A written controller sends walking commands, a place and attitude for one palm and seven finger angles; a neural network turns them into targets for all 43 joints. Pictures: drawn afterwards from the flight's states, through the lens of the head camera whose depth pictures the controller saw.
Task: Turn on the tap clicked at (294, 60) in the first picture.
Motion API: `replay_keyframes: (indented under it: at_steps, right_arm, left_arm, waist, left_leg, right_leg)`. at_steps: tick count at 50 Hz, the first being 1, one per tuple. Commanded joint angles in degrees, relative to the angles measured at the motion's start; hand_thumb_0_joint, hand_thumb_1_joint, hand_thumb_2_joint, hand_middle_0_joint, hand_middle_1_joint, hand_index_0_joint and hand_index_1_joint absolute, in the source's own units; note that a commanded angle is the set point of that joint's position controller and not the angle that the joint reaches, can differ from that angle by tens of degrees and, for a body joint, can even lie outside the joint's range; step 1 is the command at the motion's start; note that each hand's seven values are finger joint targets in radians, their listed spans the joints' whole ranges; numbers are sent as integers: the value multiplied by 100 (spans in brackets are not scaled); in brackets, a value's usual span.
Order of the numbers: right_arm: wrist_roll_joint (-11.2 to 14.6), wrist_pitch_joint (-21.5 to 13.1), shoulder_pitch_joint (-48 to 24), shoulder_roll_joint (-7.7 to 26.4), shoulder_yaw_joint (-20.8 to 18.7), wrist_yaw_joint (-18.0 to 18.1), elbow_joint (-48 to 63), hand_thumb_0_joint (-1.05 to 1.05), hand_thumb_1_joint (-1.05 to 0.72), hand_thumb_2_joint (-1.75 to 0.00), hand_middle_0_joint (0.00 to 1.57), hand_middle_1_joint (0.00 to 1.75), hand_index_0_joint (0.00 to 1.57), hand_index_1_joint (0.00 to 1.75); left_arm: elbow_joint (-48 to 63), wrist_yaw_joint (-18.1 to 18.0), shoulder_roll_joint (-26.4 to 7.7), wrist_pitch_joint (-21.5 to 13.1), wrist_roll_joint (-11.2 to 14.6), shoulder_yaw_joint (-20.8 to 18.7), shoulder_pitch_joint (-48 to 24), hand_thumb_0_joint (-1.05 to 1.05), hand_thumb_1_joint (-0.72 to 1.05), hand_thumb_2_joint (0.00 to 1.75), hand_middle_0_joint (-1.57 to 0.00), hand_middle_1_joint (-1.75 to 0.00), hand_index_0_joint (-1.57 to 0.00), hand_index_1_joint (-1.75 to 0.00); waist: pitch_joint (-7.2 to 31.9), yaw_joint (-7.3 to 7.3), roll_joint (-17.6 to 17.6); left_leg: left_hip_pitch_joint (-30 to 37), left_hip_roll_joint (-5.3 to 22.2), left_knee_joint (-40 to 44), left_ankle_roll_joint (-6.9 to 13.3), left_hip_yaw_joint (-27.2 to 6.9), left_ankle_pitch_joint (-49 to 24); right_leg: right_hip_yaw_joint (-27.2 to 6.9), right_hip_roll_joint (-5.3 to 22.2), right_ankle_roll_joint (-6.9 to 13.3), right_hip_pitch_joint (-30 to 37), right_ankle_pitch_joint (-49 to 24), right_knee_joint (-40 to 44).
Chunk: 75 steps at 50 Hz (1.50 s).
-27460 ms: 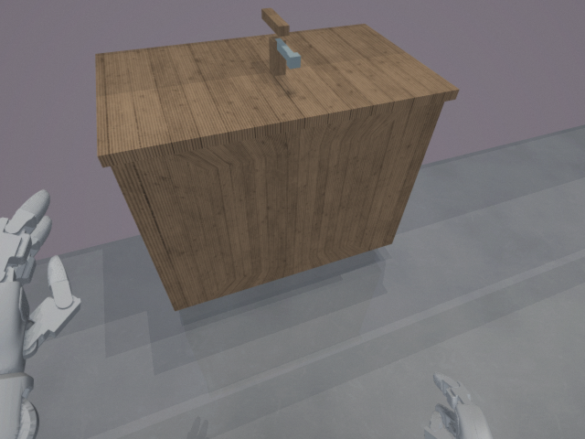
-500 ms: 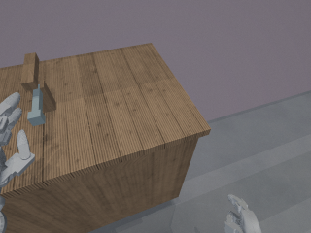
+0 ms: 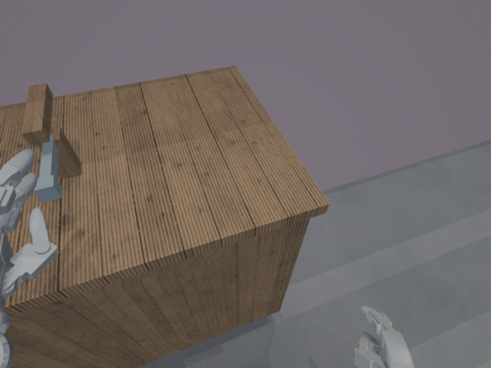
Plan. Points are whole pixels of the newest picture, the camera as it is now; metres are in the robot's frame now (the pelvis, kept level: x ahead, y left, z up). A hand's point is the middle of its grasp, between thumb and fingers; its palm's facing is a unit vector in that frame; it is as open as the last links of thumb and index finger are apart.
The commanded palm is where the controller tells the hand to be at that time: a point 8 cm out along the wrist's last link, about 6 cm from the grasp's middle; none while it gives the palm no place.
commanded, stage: shuffle to correct the standing spot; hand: left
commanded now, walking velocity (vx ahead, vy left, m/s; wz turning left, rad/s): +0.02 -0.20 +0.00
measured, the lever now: (47, 188) +0.34 +0.32 +0.12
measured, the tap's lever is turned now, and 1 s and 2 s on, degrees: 0 0 0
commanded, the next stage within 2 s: come to a stop and stand still in 0.54 s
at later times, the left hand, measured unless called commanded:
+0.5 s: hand (42, 250) +0.22 +0.25 +0.17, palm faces +0.34 -0.86 -0.39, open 7.4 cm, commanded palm +0.16 +0.29 +0.18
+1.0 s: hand (46, 257) +0.21 +0.24 +0.17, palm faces +0.24 -0.87 -0.42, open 7.4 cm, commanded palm +0.15 +0.29 +0.18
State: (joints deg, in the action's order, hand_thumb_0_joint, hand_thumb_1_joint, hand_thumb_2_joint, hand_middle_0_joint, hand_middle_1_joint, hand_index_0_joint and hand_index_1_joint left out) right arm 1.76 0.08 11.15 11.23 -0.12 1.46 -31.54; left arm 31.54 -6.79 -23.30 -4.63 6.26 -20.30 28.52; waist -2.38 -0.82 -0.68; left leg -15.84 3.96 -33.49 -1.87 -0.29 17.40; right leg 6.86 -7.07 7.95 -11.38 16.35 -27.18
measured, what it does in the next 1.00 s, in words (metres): stands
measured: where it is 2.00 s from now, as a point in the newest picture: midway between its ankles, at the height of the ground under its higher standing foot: outside the picture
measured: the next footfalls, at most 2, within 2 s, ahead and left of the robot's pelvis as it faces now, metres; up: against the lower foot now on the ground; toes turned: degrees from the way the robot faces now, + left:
none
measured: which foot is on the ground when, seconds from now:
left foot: down 0.00-1.00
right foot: down 0.00-1.00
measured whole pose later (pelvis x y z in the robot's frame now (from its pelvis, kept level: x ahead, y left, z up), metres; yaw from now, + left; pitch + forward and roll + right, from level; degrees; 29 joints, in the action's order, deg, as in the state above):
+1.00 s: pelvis -0.02 +0.02 +0.00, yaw -3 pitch -1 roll +0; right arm 1.3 -7.4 13.3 11.9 -1.4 0.4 -33.1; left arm 29.1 -4.3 -22.5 -13.0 3.9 -19.9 27.8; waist -4.2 -0.6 0.6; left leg -21.5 0.2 -48.9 0.0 0.0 22.2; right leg 4.0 -3.3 5.0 -15.6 15.8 -32.4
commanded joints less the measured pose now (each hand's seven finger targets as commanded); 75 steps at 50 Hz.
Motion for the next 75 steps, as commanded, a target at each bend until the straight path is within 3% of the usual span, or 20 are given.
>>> replay_keyframes:
  at_steps: [1, 6, 33, 34, 35, 36, 37, 38, 39, 40, 42, 43, 45, 47, 49, 53, 55, 58, 65, 75]
  right_arm:
    - [-10, -254, -445, 659, -253, 60, 874, 0, -90, -90, 20, 30, 20, 30]
    - [-29, -216, -499, 680, -255, 77, 854, 0, -90, -90, 20, 30, 20, 30]
    - [-22, -259, -514, 686, -216, 81, 887, 0, -90, -90, 20, 30, 20, 30]
    - [-168, -894, 1006, 837, -583, 184, 132, 0, -90, -90, 20, 30, 20, 30]
    - [-159, -961, 147, 598, -452, 171, 392, 0, -90, -90, 20, 30, 20, 30]
    - [-59, -1060, 216, 869, -542, 109, 672, 0, -90, -90, 20, 30, 20, 30]
    - [-7, -1055, 97, 879, -536, -42, 693, 0, -90, -90, 20, 30, 20, 30]
    - [-79, -1004, 121, 968, -575, -180, 853, 0, -90, -90, 20, 30, 20, 30]
    - [-102, -983, -109, 827, -547, -297, 975, 0, -90, -90, 20, 30, 20, 30]
    - [-69, -981, -229, 779, -512, -367, 1063, 0, -90, -90, 20, 30, 20, 30]
    - [85, -1011, -272, 684, -369, -427, 1117, 0, -90, -90, 20, 30, 20, 30]
    - [32, -1033, -204, 703, -379, -367, 1140, 0, -90, -90, 20, 30, 20, 30]
    - [17, -1060, -238, 674, -354, -217, 1056, 0, -90, -90, 20, 30, 20, 30]
    - [-10, -1082, -298, 645, -286, -88, 829, 0, -90, -90, 20, 30, 20, 30]
    - [-74, -1103, -318, 510, -184, 28, 714, 0, -90, -90, 20, 30, 20, 30]
    - [-140, -1228, -354, 629, -206, 147, 502, 0, -90, -90, 20, 30, 20, 30]
    - [-76, -1223, -342, 816, -295, 117, 593, 0, -90, -90, 20, 30, 20, 30]
    - [-104, -1179, -494, 752, -177, 70, 613, 0, -90, -90, 20, 30, 20, 30]
    - [-131, -1137, -406, 736, -175, 36, 707, 0, -90, -90, 20, 30, 20, 30]
    - [-142, -1102, -338, 750, -174, -17, 706, 0, -90, -90, 20, 30, 20, 30]
  left_arm:
    - [1213, -152, -1031, -396, 38, -782, -269, 0, 90, 90, -20, -30, -20, -30]
    - [1080, -136, -973, -367, -6, -746, -343, 0, 90, 90, -20, -30, -20, -30]
    - [1171, -144, -897, -369, -23, -624, -402, 0, 90, 90, -20, -30, -20, -30]
    - [1674, 33, -5088, -940, -843, -3863, -5975, 0, 90, 90, -20, -30, -20, -30]
    - [-1065, 331, -2083, -739, -401, -1766, -3430, 0, 90, 90, -20, -30, -20, -30]
    - [-1357, 451, -1422, -748, -310, -1202, -2159, 0, 90, 90, -20, -30, -20, -30]
    - [-954, 517, -457, -798, -132, -314, -1569, 0, 90, 90, -20, -30, -20, -30]
    - [-64, 464, -706, -869, -197, -438, -1564, 0, 90, 90, -20, -30, -20, -30]
    - [427, 467, -590, -916, -198, -313, -1399, 0, 90, 90, -20, -30, -20, -30]
    - [615, 461, -497, -924, -250, -282, -1030, 0, 90, 90, -20, -30, -20, -30]
    - [664, 248, -897, -905, -274, -784, -203, 0, 90, 90, -20, -30, -20, -30]
    - [824, 165, -1161, -949, -245, -1028, -229, 0, 90, 90, -20, -30, -20, -30]
    - [872, 46, -1279, -1062, -70, -1307, -392, 0, 90, 90, -20, -30, -20, -30]
    - [873, -118, -1509, -1207, -90, -1587, -533, 0, 90, 90, -20, -30, -20, -30]
    - [718, -183, -1119, -1234, -120, -1270, -714, 0, 90, 90, -20, -30, -20, -30]
    - [309, -158, -750, -1204, -196, -813, -1025, 0, 90, 90, -20, -30, -20, -30]
    - [322, -51, -546, -1152, -248, -461, -1165, 0, 90, 90, -20, -30, -20, -30]
    - [625, -21, -470, -1138, -410, -240, -1435, 0, 90, 90, -20, -30, -20, -30]
    - [476, -27, -626, -1119, -490, -489, -1376, 0, 90, 90, -20, -30, -20, -30]
    - [548, 33, -543, -1106, -455, -369, -1297, 0, 90, 90, -20, -30, -20, -30]
  waist:
    - [867, 19, 35]
    - [697, 35, -183]
    - [739, 30, -374]
    - [-172, 62, 1229]
    - [823, 153, 793]
    - [851, 290, -40]
    - [1289, 154, -1369]
    - [1532, 193, -1921]
    - [1345, 290, -1802]
    - [1086, 356, -1375]
    - [1036, 411, -259]
    - [1041, 311, 679]
    - [823, 273, 1659]
    - [898, 248, 740]
    - [821, 186, 205]
    - [748, 216, 115]
    - [606, 277, 146]
    - [475, 211, -785]
    - [349, 226, -229]
    - [712, 209, -388]
  left_leg:
    - [329, 233, -18, 392, -148, -1144]
    - [241, 423, 168, 491, -305, -1158]
    - [250, 425, 359, 497, -492, -984]
    - [-70, 119, 315, 329, 834, -1003]
    - [282, -244, 625, 364, 624, -1360]
    - [731, -21, 565, 332, 511, -1753]
    - [1249, 421, 527, 654, 204, -2479]
    - [1149, 881, 541, 970, -424, -3111]
    - [901, 1166, 621, 1154, -788, -3246]
    - [442, 1098, 621, 1046, -626, -2813]
    - [-504, 538, 179, 611, -38, -1455]
    - [-815, 121, -277, 413, 105, -611]
    - [-1078, -506, -1749, 210, 257, 563]
    - [-1072, -379, -2170, 169, -187, 585]
    - [-766, -322, -1406, 200, -162, 568]
    - [770, -297, 890, 343, -28, -779]
    - [682, 74, 1034, 505, -376, -839]
    - [-126, 308, 1653, 630, -874, 97]
    - [-568, 141, 1771, 533, -750, 894]
    - [162, 99, 1559, 277, -694, -1068]
  right_leg:
    - [-1266, 1485, -553, 251, -2017, 618]
    - [-1131, 1257, -829, 220, -1755, 609]
    - [-1104, 1219, -626, 145, -1315, 598]
    - [-820, 751, -1824, -432, -3092, 1033]
    - [-1058, 1106, -1312, 112, -4040, 224]
    - [-1311, 1057, -1496, 94, -4456, -108]
    - [-991, 1066, -1399, -45, -4036, -1254]
    - [-889, 967, -1288, -182, -2363, -2073]
    - [-945, 879, -1190, -375, -545, -2224]
    - [-888, 882, -1102, -183, 216, -1598]
    - [-681, 928, -918, 907, -828, -264]
    - [-972, 1170, -710, 1028, -1230, 49]
    - [-2382, 2171, -382, 631, -2423, 985]
    - [-2623, 2446, -96, 356, -2556, 982]
    - [-2194, 2273, 193, 213, -2463, 776]
    - [-1287, 1489, -473, -325, -348, 694]
    - [-1273, 1200, -803, -326, 164, 743]
    - [-969, 1001, -747, 257, 16, 328]
    - [-978, 947, -694, 583, 112, 658]
    - [-762, 906, -685, 738, -1159, 550]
